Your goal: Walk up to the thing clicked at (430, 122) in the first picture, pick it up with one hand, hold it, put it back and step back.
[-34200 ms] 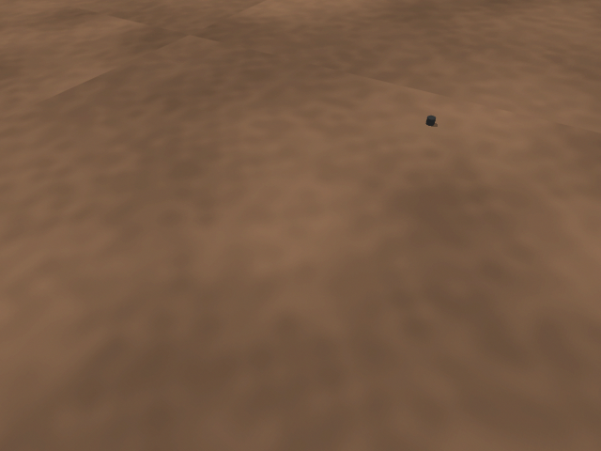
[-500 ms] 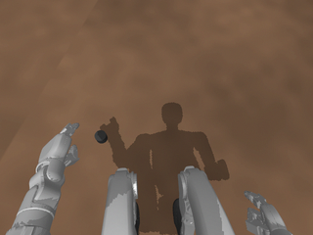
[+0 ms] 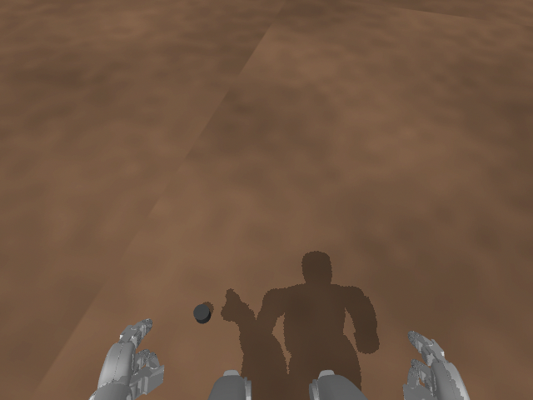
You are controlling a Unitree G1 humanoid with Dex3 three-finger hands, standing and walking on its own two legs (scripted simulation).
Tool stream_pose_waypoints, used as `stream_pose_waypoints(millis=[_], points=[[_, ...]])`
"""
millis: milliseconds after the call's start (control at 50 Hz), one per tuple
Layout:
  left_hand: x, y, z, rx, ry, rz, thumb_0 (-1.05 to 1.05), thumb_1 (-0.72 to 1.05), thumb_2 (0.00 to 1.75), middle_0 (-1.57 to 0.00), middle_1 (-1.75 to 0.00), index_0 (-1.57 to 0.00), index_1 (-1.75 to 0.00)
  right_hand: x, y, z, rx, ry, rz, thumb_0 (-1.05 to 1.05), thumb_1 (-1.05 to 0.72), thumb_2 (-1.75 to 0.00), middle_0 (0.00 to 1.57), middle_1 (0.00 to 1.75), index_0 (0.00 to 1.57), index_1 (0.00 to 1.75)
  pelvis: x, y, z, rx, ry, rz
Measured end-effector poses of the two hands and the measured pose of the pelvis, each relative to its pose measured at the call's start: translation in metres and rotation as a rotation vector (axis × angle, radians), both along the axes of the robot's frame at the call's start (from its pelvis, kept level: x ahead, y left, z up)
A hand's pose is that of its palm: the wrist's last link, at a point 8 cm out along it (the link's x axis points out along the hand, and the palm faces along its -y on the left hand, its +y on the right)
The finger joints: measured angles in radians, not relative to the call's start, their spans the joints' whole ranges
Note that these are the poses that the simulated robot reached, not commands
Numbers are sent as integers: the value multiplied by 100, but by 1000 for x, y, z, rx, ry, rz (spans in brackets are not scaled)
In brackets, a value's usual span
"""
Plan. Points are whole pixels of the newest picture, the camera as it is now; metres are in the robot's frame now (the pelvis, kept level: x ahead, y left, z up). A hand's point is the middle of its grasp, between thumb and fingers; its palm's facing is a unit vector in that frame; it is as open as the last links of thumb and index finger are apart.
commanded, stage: home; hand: left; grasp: from above
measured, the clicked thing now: (202, 313) +0.48 +0.23 -0.64
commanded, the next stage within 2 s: none
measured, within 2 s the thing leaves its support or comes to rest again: neither
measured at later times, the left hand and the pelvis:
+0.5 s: hand (151, 379) +0.20 +0.18 +0.00, palm faces +0.07 -0.98 -0.19, open 7.4 cm; pelvis +0.04 -0.01 +0.05, yaw +2 degrees
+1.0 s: hand (144, 383) +0.19 +0.18 +0.00, palm faces +0.06 -0.98 -0.20, open 7.4 cm; pelvis +0.03 +0.00 +0.05, yaw +1 degrees
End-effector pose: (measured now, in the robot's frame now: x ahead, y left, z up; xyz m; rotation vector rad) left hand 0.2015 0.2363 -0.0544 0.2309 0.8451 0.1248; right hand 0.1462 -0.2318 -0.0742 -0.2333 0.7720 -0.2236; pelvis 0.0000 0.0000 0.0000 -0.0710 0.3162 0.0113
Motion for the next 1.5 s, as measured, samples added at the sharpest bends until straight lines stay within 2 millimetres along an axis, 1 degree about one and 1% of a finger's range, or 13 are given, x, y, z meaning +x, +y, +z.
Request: stream_pose_waypoints(millis=[100, 180, 240, 300, 360, 420, 520, 620, 840, 960, 1080, 1300, 1500], points=[[-9, -5, 38, -39, 2, 38, 2, 90, 90, -20, -30, -20, -30, 3, -4, 29, -17, -28, -30, 1, -90, -90, 20, 30, 20, 30, 17, -1, 27, 7, -44, 7], [-14, -9, 66, -46, -17, 43, 2, 90, 90, -20, -30, -20, -30, 12, -7, 48, -28, -69, -44, 1, -90, -90, 20, 30, 20, 30, 30, -1, 42, 13, -73, 10], [-17, -10, 79, -45, -29, 43, 1, 90, 90, -20, -30, -20, -30, 23, -9, 58, -35, -106, -43, 1, -90, -90, 20, 30, 20, 30, 36, -2, 49, 16, -91, 12], [-19, -11, 86, -48, -35, 45, 1, 90, 90, -20, -30, -20, -30, 34, -10, 66, -40, -143, -33, 1, -90, -90, 20, 30, 20, 30, 41, -3, 53, 19, -106, 15], [-22, -11, 88, -52, -32, 45, 1, 90, 90, -20, -30, -20, -30, 44, -10, 73, -46, -176, -13, 1, -90, -90, 20, 30, 20, 30, 43, -3, 54, 22, -118, 19], [-23, -12, 85, -58, -25, 46, 1, 90, 90, -20, -30, -20, -30, 52, -9, 78, -55, -200, 10, 1, -90, -90, 20, 30, 20, 30, 43, -4, 55, 24, -126, 22], [-23, -12, 81, -67, -21, 48, 2, 90, 90, -20, -30, -20, -30, 58, -8, 82, -63, -213, 38, 1, -90, -90, 20, 30, 20, 30, 42, -5, 55, 25, -132, 26], [-24, -11, 82, -64, -27, 45, 2, 90, 90, -20, -30, -20, -30, 55, -7, 81, -62, -199, 45, 1, -90, -90, 20, 30, 20, 30, 41, -4, 55, 24, -137, 26], [-25, -6, 83, -54, -28, 37, 2, 90, 90, -20, -30, -20, -30, 38, -1, 72, -45, -158, 26, 2, -90, -90, 20, 30, 20, 30, 36, 0, 55, 23, -140, 19], [-27, -5, 83, -57, -33, 33, 2, 90, 90, -20, -30, -20, -30, 33, 0, 70, -46, -150, 20, 2, -90, -90, 20, 30, 20, 30, 35, 2, 54, 22, -140, 17], [-28, -4, 83, -57, -36, 31, 2, 90, 90, -20, -30, -20, -30, 33, 0, 71, -50, -157, 18, 2, -90, -90, 20, 30, 20, 30, 33, 3, 53, 21, -141, 17], [-29, -2, 82, -59, -32, 29, 2, 90, 90, -20, -30, -20, -30, 38, 2, 75, -54, -180, 25, 2, -90, -90, 20, 30, 20, 30, 33, 5, 53, 19, -142, 17], [-27, -2, 83, -54, -36, 29, 2, 90, 90, -20, -30, -20, -30, 40, 2, 72, -47, -175, 29, 2, -90, -90, 20, 30, 20, 30, 35, 4, 53, 22, -142, 16]])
